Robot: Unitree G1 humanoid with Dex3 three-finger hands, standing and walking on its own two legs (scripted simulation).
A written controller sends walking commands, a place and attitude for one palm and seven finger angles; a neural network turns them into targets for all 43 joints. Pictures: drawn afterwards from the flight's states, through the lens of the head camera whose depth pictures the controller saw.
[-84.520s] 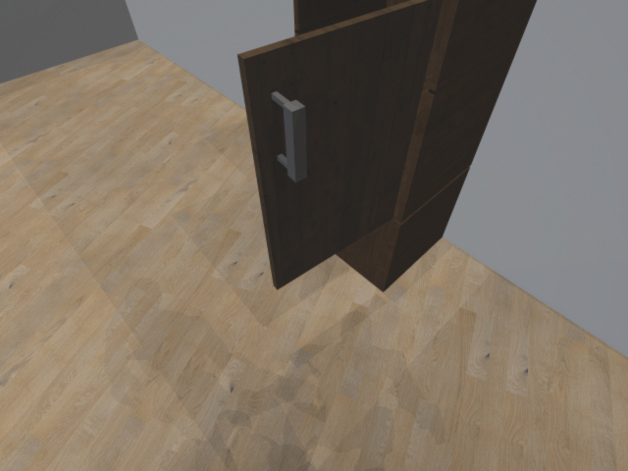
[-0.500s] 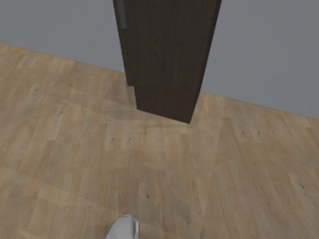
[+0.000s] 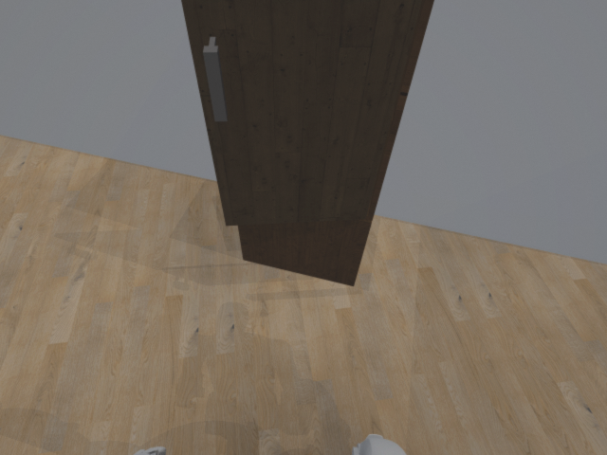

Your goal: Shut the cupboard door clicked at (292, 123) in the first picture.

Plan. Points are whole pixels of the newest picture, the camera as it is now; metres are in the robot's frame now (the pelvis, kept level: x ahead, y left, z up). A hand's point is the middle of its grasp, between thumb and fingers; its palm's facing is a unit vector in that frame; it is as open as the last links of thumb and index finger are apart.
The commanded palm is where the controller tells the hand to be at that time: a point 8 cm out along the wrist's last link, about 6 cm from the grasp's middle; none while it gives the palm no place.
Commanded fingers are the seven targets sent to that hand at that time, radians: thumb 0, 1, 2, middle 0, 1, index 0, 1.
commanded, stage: take the last steps up to it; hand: left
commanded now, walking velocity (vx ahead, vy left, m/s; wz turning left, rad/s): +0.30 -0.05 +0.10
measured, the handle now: (217, 80) +0.72 +0.19 +0.11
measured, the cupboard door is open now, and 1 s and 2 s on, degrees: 20 20 20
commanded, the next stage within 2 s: come to a stop and stand still in 0.58 s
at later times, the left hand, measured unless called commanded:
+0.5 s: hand out of the picture +0.15 +0.16 -0.19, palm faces +0.14 -0.97 -0.18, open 7.2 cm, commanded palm none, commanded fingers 0.00 0.90 0.90 -0.20 -0.30 -0.20 -0.30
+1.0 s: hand (216, 341) +0.33 +0.17 -0.18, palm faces +0.08 -0.97 -0.23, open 7.3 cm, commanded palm none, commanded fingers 0.00 0.90 0.90 -0.20 -0.30 -0.20 -0.30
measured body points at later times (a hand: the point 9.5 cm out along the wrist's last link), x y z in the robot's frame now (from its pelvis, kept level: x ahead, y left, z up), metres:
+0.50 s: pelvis +0.17 -0.01 -0.01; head +0.20 +0.00 +0.44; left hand +0.14 +0.22 -0.17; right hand +0.22 -0.25 -0.15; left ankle +0.23 +0.10 -0.73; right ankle +0.12 -0.14 -0.74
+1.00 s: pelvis +0.28 -0.02 -0.01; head +0.33 -0.03 +0.43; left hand +0.33 +0.22 -0.16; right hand +0.31 -0.24 -0.18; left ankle +0.23 +0.09 -0.72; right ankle +0.34 -0.14 -0.74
